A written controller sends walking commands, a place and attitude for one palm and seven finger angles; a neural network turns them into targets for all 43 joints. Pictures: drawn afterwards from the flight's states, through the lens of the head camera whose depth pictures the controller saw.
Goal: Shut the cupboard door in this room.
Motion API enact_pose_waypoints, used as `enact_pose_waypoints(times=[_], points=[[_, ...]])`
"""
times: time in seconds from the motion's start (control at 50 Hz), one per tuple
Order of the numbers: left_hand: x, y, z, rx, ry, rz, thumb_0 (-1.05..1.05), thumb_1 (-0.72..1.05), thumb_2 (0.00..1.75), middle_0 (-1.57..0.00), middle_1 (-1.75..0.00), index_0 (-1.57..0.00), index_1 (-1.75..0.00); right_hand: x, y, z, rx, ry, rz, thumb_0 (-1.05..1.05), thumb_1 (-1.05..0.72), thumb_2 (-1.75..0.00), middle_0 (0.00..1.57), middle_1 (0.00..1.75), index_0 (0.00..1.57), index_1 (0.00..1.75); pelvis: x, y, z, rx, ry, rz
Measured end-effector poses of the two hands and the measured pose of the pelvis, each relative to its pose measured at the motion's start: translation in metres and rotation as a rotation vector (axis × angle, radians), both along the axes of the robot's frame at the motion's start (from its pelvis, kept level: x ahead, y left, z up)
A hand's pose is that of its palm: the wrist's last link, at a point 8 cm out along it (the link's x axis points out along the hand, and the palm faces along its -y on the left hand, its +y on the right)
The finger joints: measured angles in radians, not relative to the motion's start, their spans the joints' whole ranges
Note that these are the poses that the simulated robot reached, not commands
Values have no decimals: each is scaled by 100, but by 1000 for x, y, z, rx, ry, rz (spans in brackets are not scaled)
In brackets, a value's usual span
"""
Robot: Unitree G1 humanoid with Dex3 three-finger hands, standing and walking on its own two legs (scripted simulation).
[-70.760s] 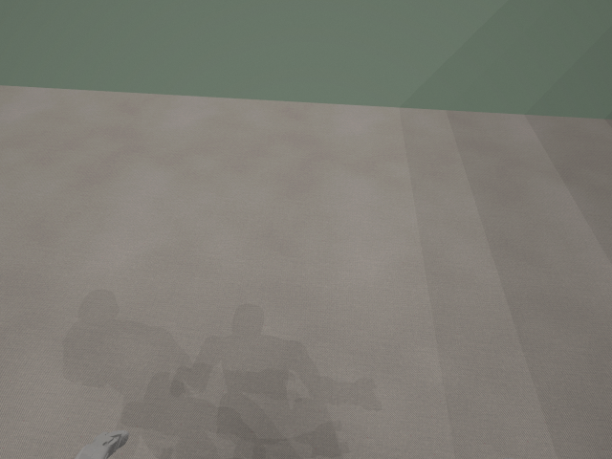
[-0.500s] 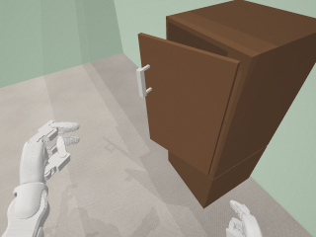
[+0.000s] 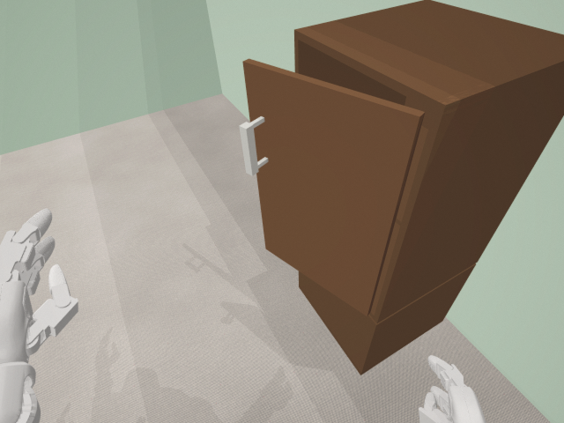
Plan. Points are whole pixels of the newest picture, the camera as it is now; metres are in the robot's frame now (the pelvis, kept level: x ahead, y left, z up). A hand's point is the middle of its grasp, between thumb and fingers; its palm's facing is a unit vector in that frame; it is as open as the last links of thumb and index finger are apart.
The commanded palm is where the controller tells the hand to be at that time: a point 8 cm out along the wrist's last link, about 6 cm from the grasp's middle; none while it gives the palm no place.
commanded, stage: draw the hand back to the body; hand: left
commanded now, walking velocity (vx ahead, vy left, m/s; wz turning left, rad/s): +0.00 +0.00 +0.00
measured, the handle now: (255, 145) +0.66 +0.15 +0.05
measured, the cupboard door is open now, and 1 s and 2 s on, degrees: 20 20 20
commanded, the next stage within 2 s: step back with the hand held close in 0.06 s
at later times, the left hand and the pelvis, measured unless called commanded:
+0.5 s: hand (57, 298) +0.19 +0.28 +0.15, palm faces +0.35 -0.78 -0.51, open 7.4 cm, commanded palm +0.13 +0.32 +0.17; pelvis -0.02 +0.03 +0.00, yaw -2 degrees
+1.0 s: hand out of the picture +0.07 +0.28 +0.17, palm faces +0.51 -0.75 -0.41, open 7.4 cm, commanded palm +0.01 +0.32 +0.17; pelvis -0.12 +0.01 -0.02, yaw +2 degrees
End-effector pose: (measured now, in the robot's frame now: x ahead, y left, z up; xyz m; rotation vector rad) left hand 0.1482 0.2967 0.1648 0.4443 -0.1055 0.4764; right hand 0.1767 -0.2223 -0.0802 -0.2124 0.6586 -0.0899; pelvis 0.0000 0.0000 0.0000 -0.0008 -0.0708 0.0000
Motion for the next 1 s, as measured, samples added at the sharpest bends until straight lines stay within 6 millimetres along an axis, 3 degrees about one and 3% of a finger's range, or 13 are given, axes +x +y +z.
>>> enact_pose_waypoints(times=[0.14,0.28,0.4,0.5,0.62,0.74,0.86,1.0], points=[[4,0,14,47,-30,-20,1,89,90,-21,-30,-21,-30,0,1,0,18,-11,-11,1,-90,-90,20,30,20,30,4,-1,0,-3,-4,-8],[9,7,9,66,2,-15,1,89,90,-21,-30,-21,-30,-6,-2,-8,13,45,-24,1,-90,-90,21,30,20,30,1,2,-1,-15,39,-6],[14,12,2,91,50,-75,1,89,90,-21,-30,-21,-30,-18,-7,-10,-23,100,-86,1,-90,-90,21,30,20,30,-6,15,-3,-14,77,-14],[7,20,11,141,35,-124,1,89,90,-21,-30,-21,-30,-32,-3,-3,-45,104,-125,1,-90,-90,20,30,20,30,-18,25,-5,-7,81,-27],[-17,32,21,185,-33,-127,1,89,90,-21,-30,-21,-30,-52,8,4,-47,66,-122,1,-90,-90,20,30,20,30,-39,31,-8,-6,74,-32],[-53,38,9,161,-61,-79,1,89,90,-21,-30,-21,-30,-78,14,0,-43,44,-93,1,-90,-90,21,30,20,30,-67,31,-15,-15,60,-16],[-90,30,0,146,-107,-45,1,89,90,-21,-30,-21,-30,-110,12,-10,-56,58,-55,1,-90,-90,21,30,20,30,-93,22,-22,-25,41,5],[-121,16,18,176,-234,-57,1,89,90,-21,-30,-21,-30,-146,2,-14,-81,80,-28,1,-90,-90,21,30,20,30,-120,13,-23,-20,39,37]])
